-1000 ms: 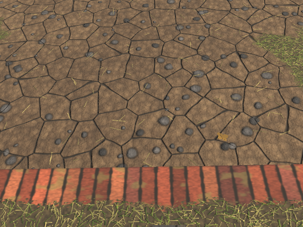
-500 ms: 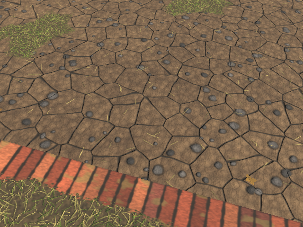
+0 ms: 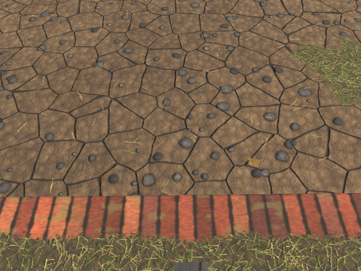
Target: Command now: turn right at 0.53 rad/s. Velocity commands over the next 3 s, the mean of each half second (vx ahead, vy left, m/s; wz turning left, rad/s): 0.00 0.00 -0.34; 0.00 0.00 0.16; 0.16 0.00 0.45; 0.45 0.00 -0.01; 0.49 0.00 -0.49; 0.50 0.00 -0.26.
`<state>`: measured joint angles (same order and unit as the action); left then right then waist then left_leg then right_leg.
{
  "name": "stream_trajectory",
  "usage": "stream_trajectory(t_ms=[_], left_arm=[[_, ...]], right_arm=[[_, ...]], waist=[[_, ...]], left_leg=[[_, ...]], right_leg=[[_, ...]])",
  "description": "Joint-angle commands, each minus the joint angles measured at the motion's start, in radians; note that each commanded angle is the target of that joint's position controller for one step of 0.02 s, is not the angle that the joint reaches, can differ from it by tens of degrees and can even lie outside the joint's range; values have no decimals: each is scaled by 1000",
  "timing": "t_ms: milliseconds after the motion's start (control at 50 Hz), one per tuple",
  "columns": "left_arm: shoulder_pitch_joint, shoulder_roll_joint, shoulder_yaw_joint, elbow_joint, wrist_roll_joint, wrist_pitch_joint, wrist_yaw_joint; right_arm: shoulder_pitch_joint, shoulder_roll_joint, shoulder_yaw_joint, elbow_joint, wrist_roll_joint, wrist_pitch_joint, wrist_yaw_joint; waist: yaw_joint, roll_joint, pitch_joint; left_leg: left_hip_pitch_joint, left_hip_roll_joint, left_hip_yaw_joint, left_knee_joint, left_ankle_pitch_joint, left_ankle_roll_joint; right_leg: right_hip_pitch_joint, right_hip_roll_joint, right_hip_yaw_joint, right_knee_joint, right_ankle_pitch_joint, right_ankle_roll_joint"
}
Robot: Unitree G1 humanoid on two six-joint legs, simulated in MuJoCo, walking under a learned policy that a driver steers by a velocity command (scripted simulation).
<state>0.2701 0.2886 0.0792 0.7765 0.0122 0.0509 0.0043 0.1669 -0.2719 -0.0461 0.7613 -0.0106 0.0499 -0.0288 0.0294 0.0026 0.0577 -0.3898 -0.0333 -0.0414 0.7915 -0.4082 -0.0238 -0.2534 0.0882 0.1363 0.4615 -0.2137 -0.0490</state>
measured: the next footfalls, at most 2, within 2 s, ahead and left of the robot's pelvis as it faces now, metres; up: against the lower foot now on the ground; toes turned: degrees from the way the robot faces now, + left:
left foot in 0.10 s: +0.05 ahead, +0.11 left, +0.00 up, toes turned -8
right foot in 0.46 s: -0.02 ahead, -0.09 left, +0.00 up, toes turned -7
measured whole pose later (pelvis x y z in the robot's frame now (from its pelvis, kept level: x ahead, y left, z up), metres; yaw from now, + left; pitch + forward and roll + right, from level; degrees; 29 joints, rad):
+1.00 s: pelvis -0.02 +0.02 -0.02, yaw -1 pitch -1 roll -1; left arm 0.19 0.29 0.06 0.89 0.02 0.05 0.05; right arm 0.27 -0.26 -0.05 0.88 -0.02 0.02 0.00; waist -0.02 -0.02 0.07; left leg -0.32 -0.05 -0.01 0.64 -0.29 0.06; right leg -0.26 0.01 -0.05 0.75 -0.46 -0.02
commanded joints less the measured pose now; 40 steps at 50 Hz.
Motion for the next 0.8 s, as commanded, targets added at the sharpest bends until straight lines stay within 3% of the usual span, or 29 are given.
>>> stream_trajectory(t_ms=[20,60,80,100,120,140,160,180,200,260,360,400,420,440,460,480,500,520,540,580,620,660,700,800], left_arm=[[-5,163,43,-60,5,0,-7],[-68,162,42,-74,-5,2,-10],[-86,143,37,-83,-13,0,-8],[-44,77,22,-92,-14,-4,-6],[-6,64,22,-99,-7,-5,4],[-14,137,36,-86,21,-3,6],[-18,141,43,-67,15,-1,0],[0,128,41,-49,12,5,-7],[9,118,39,-43,11,10,-16],[-18,91,23,-42,3,15,-25],[-81,44,-13,-49,-4,23,-18],[-72,48,-17,-41,-12,19,-10],[-40,37,-22,-25,-12,13,-7],[-16,33,-28,-12,-7,2,-2],[-17,67,-26,-11,7,-13,4],[-18,145,-19,-24,21,-27,11],[-77,120,-29,-12,10,-35,11],[-124,67,-45,-20,10,-43,8],[-138,52,-52,-12,8,-48,11],[-116,64,-53,11,1,-51,23],[-76,62,-54,36,-7,-54,23],[-63,49,-57,67,-2,-53,25],[-63,74,-47,81,1,-52,33],[-35,126,-10,99,0,-38,50]], right_arm=[[0,-74,-11,-82,7,-23,-8],[79,-67,-10,-68,7,-35,-15],[118,-86,-15,-61,-1,-44,-23],[132,-170,-30,-70,-17,-50,-32],[46,-264,-47,-102,-17,-43,-26],[70,-211,-38,-100,-24,-40,-17],[29,-140,-17,-105,-19,-42,-12],[-18,-108,-8,-112,-17,-43,-9],[-36,-102,-6,-115,-16,-46,-11],[30,-101,-7,-93,-14,-52,-11],[77,-125,-14,-53,-17,-50,2],[89,-143,-20,-36,-18,-41,10],[81,-143,-20,-28,-12,-36,12],[85,-139,-18,-18,-7,-34,14],[108,-120,-13,-16,-6,-39,15],[124,-56,3,-45,-3,-45,22],[87,-40,12,-35,5,-31,12],[81,-63,7,-21,0,-22,8],[74,-57,8,-5,-3,-22,9],[81,-80,2,20,-9,-32,14],[113,-87,6,57,-7,-45,19],[119,-67,11,95,-2,-46,20],[94,-70,9,105,0,-46,18],[70,-77,-2,94,1,-38,20]], waist=[[4,-158,-89],[-49,-145,-93],[-68,-112,-93],[-44,76,-105],[-14,261,-76],[-24,164,-75],[-1,92,-47],[20,78,-26],[26,119,-38],[-16,137,-62],[-59,178,-78],[-58,192,-81],[-32,173,-81],[-11,140,-79],[-23,85,-104],[-49,-116,-140],[-46,-202,-68],[-58,-155,-35],[-60,-145,-22],[-57,-150,-29],[-46,-107,-50],[-46,-40,-13],[-38,-19,2],[-23,-60,-14]], left_leg=[[39,-31,15,-112,-1,10],[178,-42,20,-311,98,24],[273,0,-16,-446,162,35],[351,223,-235,-567,77,81],[279,421,-468,-607,183,201],[197,440,-451,-579,259,269],[151,373,-355,-566,289,265],[130,301,-248,-553,321,238],[160,256,-188,-542,349,218],[256,230,-119,-498,498,229],[276,244,-111,-460,469,240],[262,246,-122,-431,525,240],[241,237,-111,-400,559,223],[196,225,-96,-371,558,183],[122,206,-86,-345,464,125],[11,116,1,-227,232,65],[122,65,38,-272,-12,48],[153,66,27,-266,7,44],[172,57,27,-321,90,45],[238,71,16,-399,273,37],[268,98,-5,-419,319,35],[246,103,-19,-437,318,37],[201,97,-33,-426,342,44],[79,33,-3,-249,278,55]], right_leg=[[63,-238,295,-91,299,-161],[-2,-197,310,-53,267,-107],[-70,-152,295,-12,150,-56],[-171,-55,180,156,-105,2],[-294,101,-29,353,-372,37],[-251,19,-13,536,-379,39],[-227,9,5,604,-315,38],[-212,3,-6,650,-255,45],[-222,4,-17,672,-212,53],[-236,13,-38,609,-205,84],[-90,-20,-103,275,-276,73],[-18,-16,-142,143,-242,55],[48,-17,-156,14,-146,42],[139,-31,-145,-156,15,30],[246,-106,-41,-204,84,13],[315,-317,209,-229,180,-41],[78,-388,207,-190,325,-133],[61,-342,172,-191,282,-133],[54,-296,132,-184,221,-102],[58,-223,78,-170,191,-44],[68,-189,56,-183,111,-22],[82,-180,36,-185,61,-19],[109,-171,9,-162,83,-21],[117,-242,9,-131,83,-84]])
